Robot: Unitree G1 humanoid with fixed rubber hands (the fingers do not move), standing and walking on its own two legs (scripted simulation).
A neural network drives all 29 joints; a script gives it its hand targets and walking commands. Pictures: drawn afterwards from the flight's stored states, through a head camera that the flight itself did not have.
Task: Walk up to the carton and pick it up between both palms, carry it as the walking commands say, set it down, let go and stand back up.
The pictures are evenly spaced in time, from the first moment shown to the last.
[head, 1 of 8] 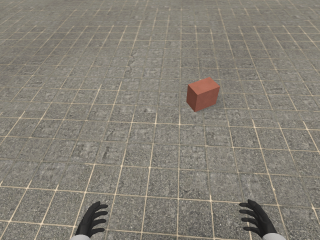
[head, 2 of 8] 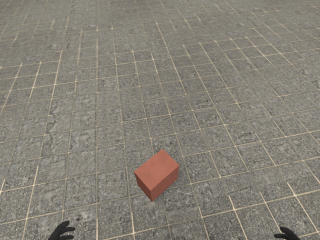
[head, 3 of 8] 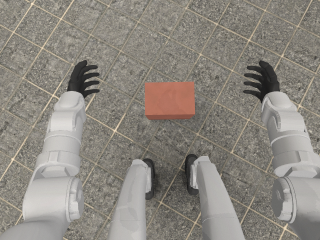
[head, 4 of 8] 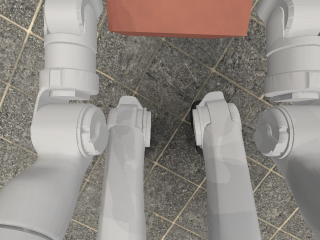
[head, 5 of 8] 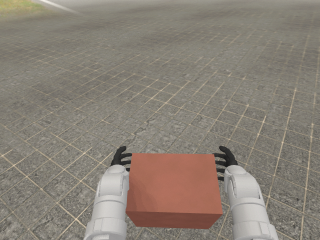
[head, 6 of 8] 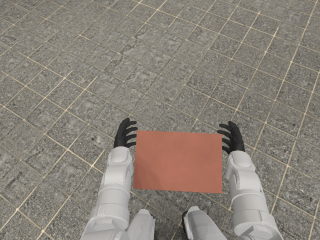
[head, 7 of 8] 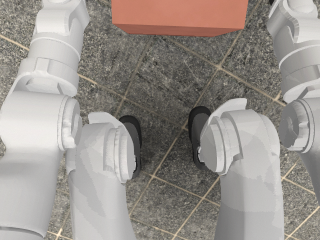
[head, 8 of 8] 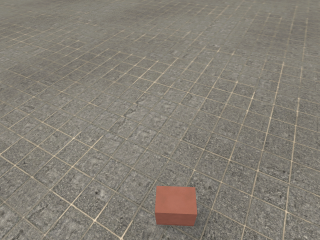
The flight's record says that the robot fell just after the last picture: no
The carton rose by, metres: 0.68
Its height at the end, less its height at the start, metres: +0.00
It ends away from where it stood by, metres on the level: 0.02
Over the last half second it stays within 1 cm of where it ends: yes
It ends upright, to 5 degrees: yes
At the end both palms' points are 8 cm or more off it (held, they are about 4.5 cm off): yes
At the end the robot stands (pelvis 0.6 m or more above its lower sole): yes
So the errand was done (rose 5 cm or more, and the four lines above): yes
